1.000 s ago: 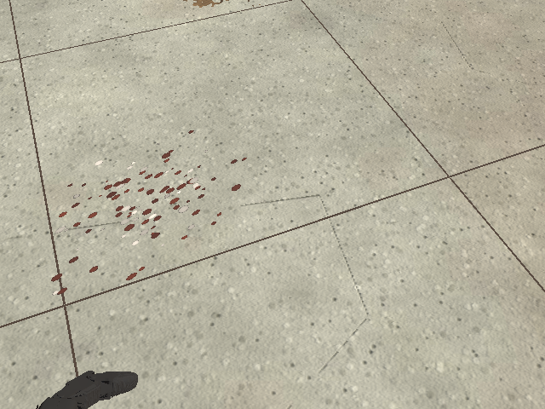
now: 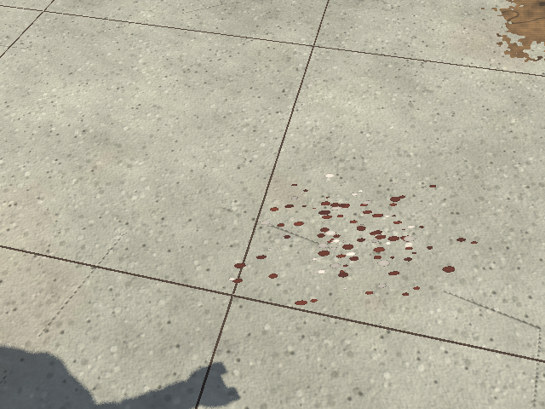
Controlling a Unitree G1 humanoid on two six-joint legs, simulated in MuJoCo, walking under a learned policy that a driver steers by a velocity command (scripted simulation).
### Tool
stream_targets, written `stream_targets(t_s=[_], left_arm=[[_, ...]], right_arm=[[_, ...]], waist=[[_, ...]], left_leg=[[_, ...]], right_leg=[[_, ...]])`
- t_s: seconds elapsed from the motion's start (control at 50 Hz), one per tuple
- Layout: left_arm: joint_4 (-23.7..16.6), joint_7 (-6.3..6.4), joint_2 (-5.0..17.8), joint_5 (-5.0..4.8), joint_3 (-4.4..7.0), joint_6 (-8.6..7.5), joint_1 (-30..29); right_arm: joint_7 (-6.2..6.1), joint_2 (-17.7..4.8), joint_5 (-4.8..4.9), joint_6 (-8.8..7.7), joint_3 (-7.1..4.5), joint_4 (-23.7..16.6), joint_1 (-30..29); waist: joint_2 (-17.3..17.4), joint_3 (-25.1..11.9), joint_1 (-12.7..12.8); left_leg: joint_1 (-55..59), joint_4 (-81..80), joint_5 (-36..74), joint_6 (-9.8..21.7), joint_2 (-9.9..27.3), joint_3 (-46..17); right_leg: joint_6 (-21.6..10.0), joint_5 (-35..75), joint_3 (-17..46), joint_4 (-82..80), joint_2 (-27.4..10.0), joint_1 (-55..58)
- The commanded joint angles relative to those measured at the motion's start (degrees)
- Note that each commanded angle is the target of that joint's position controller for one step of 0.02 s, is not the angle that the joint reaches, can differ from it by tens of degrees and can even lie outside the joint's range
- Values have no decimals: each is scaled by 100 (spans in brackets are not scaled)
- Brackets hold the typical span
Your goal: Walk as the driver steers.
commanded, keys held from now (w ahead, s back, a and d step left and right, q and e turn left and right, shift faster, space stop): no key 0.14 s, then e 0.26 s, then w+e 0.54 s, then w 0.06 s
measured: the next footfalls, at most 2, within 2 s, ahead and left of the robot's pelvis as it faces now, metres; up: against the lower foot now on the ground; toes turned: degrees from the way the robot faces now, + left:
left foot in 0.30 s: +0.02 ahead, +0.14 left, +0.00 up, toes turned -4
right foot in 0.64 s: +0.03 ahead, -0.14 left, +0.00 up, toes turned -13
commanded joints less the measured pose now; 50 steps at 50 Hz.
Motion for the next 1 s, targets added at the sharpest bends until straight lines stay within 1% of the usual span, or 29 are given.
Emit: stream_targets(t_s=[0.02, 0.04, 0.06, 0.1, 0.14, 0.18, 0.2, 0.24, 0.28, 0.3, 0.32, 0.34, 0.36, 0.4, 0.44, 0.48, 0.52, 0.58, 0.62, 0.64, 0.66, 0.68, 0.7, 0.72, 0.74, 0.78, 0.84, 0.9, 1.0], left_arm=[[-252, 12, 1336, 223, 284, -51, 208], [-387, 25, 1028, 279, 211, -92, 56], [-440, 50, 866, 214, 159, -110, -150], [-426, 83, 640, 8, 80, -118, -379], [-322, 107, 484, -6, -1, -87, -249], [-211, 88, 328, 21, -80, -54, -214], [-153, 75, 451, 6, -47, -15, -79], [-78, 61, 815, -54, 41, 56, 165], [-60, 51, 980, -174, 89, 46, 264], [-78, 33, 956, -149, 74, -10, 282], [-170, -26, 759, -44, 23, -92, 280], [-205, -31, 542, -135, -10, -123, 143], [-203, -24, 625, -139, -1, -104, -3], [-235, 0, 682, -154, 83, 23, -39], [-332, -13, 651, -164, 121, 147, -54], [-443, -89, 500, -199, 67, 174, -242], [-497, -187, 427, -189, 19, 134, -279], [-336, -273, 494, -181, 51, 74, 244], [75, -242, 634, -190, 163, 70, 1228], [189, -177, 996, -238, 301, 50, 1853], [-37, -173, 1863, -145, 408, -90, 2016], [-137, -220, 1543, -26, 309, -248, 1859], [-194, -205, 1166, -34, 190, -349, 1527], [-259, -178, 930, -72, 113, -389, 1295], [-319, -132, 881, -78, 78, -369, 1083], [-394, -36, 873, -29, 54, -339, 1091], [-381, 88, 919, -81, 81, -325, 1351], [-311, 151, 930, -109, 109, -292, 1610], [-139, 184, 854, -163, 124, -243, 1978]], right_arm=[[-30, -422, -21, -97, -100, -482, 247], [-51, -853, -103, -153, -219, -397, 173], [-41, -1073, -30, -149, -324, -272, 216], [-77, -800, -55, -64, -290, -74, 349], [-59, -446, -29, -43, -171, -37, 312], [-27, -34, -93, -83, 7, -59, 143], [-13, 75, -105, -111, 59, -80, -42], [-24, -186, -17, -142, -32, 25, 4], [-53, -464, -10, -156, -115, 183, 265], [-106, -700, -48, -152, -164, 169, 384], [-167, -1023, -115, -116, -238, 157, 540], [-129, -1059, -131, -79, -292, 281, 556], [-91, -853, -168, -89, -252, 201, 428], [-127, -689, -188, -151, -203, 120, 206], [-147, -736, -123, -280, -213, 192, 396], [-135, -772, 0, -372, -236, 268, 360], [-104, -822, 20, -412, -248, 275, 228], [25, -927, 88, -444, -284, 291, 64], [85, -661, 62, -470, -204, 323, 97], [126, -312, -62, -517, -91, 242, -3], [107, 56, -147, -632, 29, -300, -411], [113, -356, 134, -780, -45, -354, -572], [160, -595, 252, -873, -101, -315, -570], [164, -686, 141, -929, -136, -161, -409], [148, -693, -22, -966, -159, -64, -354], [199, -620, -126, -970, -173, -12, -351], [224, -335, -98, -938, -94, -89, -639], [291, -133, -38, -948, -6, -253, -1191], [440, -193, 21, -1036, 22, -381, -1598]], waist=[[-1586, -536, -241], [-1395, -539, -22], [-1020, -431, -82], [-861, -291, -146], [-865, -298, -97], [-1025, -471, -45], [-1190, -446, 109], [-1230, -405, 173], [-1084, -361, 71], [-826, -531, 59], [-92, -796, 142], [818, -777, 100], [891, -586, -16], [1154, -352, -54], [916, -262, -133], [805, 31, -193], [855, 109, -192], [723, -72, 103], [295, -286, 484], [-740, -349, 740], [-2179, -419, 677], [-1340, -379, 742], [-1070, 139, 533], [-747, 338, 380], [-605, 378, 275], [-677, 236, 216], [-511, 159, 265], [-644, 254, 449], [-680, 325, 565]], left_leg=[[-840, 1157, -2037, 58, -230, 141], [-811, 2448, -2478, -177, 39, -20], [-830, 3055, -2170, -231, 64, -82], [-970, 3309, -1616, -421, 98, -101], [-737, 2891, -1381, -554, 137, 74], [-81, 1468, -1296, -626, 502, 493], [200, 854, -1378, -650, 507, 697], [597, -211, -887, -625, 359, 903], [1256, -1310, 276, -377, 359, 853], [1792, -1134, 852, -197, 711, 601], [2310, -659, 2100, 91, 1304, 274], [1994, -759, 1673, 513, 1515, 82], [1807, -1035, 1430, 768, 1795, -246], [1596, -1202, 1870, 1103, 2276, -550], [1739, -1527, 934, 1309, 2632, -739], [1688, -1911, -930, 1107, 2422, -514], [1478, -2039, -1239, 933, 2203, -99], [855, -1739, -1213, 770, 1987, 589], [35, -638, -1323, 527, 1705, 1111], [-815, 1234, -1302, 120, 1310, 1712], [-2720, 3096, -2470, -253, 331, 1426], [-3176, 3789, -2374, -138, 578, 562], [-3301, 3728, -1771, 21, 857, 489], [-3093, 3489, -1207, 77, 1034, 532], [-2825, 3067, -750, 48, 1123, 562], [-2282, 2490, 35, -92, 1033, 691], [-2029, 1443, 879, -324, 802, 815], [-1539, 395, 1515, -424, 571, 901], [-1192, -369, 1802, -258, 538, 805]], right_leg=[[-1318, 1897, 2248, -1298, -2108, 865], [-1868, 1798, 2622, -1386, -2470, 486], [-1737, 1647, 2158, -1332, -2167, 416], [-1315, 1507, 1427, -1160, -1621, 601], [-1264, 1888, 971, -1084, -1351, 700], [-1141, 2004, 707, -980, -1098, 806], [-1142, 2094, 740, -931, -1049, 813], [-1191, 2245, 1036, -760, -1090, 876], [-1024, 2300, 1291, -692, -1063, 643], [-810, 2060, 1312, -608, -1027, 274], [-559, 1461, 967, -199, -677, -202], [-257, 330, 206, 170, -127, -455], [-97, -205, 18, 581, -25, -627], [-21, -1346, -189, 1720, -39, -1006], [-6, -1915, -89, 2727, -343, -1634], [-56, -1444, -148, 2464, -539, -1840], [-128, -1200, -389, 1870, -528, -1410], [-277, -537, -893, 723, -243, 28], [-413, -294, -1105, 198, 137, 1468], [-751, -623, 89, -392, -494, 2246], [-1913, -1651, 3732, -1568, -2026, 2716], [-2388, -2641, 4489, -2112, -2472, 2436], [-2165, -2650, 3993, -2108, -2326, 2110], [-1870, -2155, 3304, -1981, -2009, 1844], [-1650, -1400, 2734, -1925, -1746, 1613], [-1457, -252, 1968, -2000, -1336, 1422], [-1376, 861, 1370, -1953, -1078, 1333], [-1256, 984, 1148, -1910, -906, 965], [-1194, 1198, 1422, -1646, -1197, 1310]])
Velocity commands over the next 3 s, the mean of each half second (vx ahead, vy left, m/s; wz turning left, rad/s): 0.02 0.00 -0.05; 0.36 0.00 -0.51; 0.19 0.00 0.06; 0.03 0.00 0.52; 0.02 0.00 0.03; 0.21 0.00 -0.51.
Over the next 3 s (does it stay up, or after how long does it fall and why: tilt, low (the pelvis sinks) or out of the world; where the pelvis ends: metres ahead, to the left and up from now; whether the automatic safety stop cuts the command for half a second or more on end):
stays up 0.48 -0.18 -0.02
